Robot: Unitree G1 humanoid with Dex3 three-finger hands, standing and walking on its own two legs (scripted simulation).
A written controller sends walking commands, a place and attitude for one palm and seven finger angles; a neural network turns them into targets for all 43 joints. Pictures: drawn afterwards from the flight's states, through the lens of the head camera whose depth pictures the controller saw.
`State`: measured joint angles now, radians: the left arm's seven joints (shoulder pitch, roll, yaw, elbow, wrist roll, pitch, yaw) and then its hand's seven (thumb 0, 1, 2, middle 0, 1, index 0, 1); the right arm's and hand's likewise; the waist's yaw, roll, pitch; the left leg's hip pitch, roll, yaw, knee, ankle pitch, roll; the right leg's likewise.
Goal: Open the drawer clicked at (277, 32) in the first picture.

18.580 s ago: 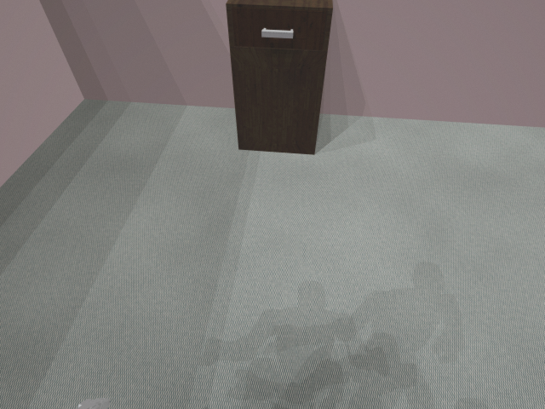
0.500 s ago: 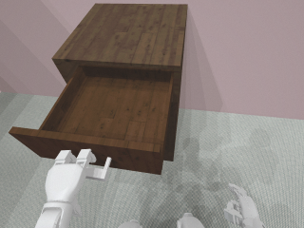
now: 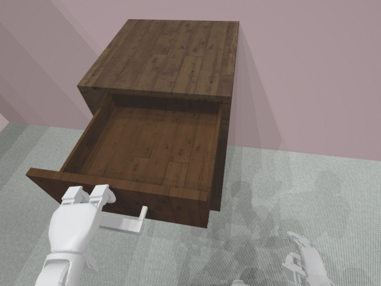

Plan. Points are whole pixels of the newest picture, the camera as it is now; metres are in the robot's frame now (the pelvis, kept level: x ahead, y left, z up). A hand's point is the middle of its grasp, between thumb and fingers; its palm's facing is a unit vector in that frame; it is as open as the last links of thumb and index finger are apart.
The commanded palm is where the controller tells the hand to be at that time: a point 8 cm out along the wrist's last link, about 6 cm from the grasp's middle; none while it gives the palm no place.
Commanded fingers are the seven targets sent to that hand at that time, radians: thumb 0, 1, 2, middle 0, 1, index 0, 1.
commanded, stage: lift the hand off the handle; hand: left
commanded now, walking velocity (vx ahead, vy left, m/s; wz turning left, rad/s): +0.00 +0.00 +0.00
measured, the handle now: (116, 214) +0.27 +0.21 -0.03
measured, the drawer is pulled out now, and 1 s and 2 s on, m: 0.30 0.30 0.30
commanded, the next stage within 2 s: draw the hand back to the body in 1.50 s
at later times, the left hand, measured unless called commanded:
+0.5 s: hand (85, 221) +0.23 +0.23 +0.04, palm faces +0.02 -0.08 -1.00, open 13.3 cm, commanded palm +0.20 +0.23 +0.10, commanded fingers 0.00 -0.50 0.30 -0.30 -1.20 -0.30 -1.20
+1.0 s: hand (75, 213) +0.23 +0.23 +0.08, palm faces +0.06 -0.09 -0.99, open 13.8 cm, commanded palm +0.20 +0.23 +0.14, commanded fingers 0.00 -0.50 0.30 -0.30 -1.20 -0.30 -1.20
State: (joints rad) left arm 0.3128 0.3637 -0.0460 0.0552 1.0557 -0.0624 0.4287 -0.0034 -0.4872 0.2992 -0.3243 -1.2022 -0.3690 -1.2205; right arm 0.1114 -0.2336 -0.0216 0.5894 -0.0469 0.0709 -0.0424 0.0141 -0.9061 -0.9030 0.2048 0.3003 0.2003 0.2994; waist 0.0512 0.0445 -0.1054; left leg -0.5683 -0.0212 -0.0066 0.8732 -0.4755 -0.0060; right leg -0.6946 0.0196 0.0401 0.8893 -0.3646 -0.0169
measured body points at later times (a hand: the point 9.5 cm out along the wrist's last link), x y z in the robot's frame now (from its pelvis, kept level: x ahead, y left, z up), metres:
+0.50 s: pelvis +0.01 +0.01 +0.01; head +0.05 -0.02 +0.46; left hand +0.22 +0.23 +0.09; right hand +0.22 -0.21 -0.09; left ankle -0.02 +0.13 -0.69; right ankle +0.04 -0.11 -0.69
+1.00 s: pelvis +0.02 +0.01 +0.03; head +0.04 -0.03 +0.47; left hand +0.22 +0.24 +0.14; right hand +0.23 -0.22 -0.07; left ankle -0.02 +0.13 -0.69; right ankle +0.04 -0.11 -0.69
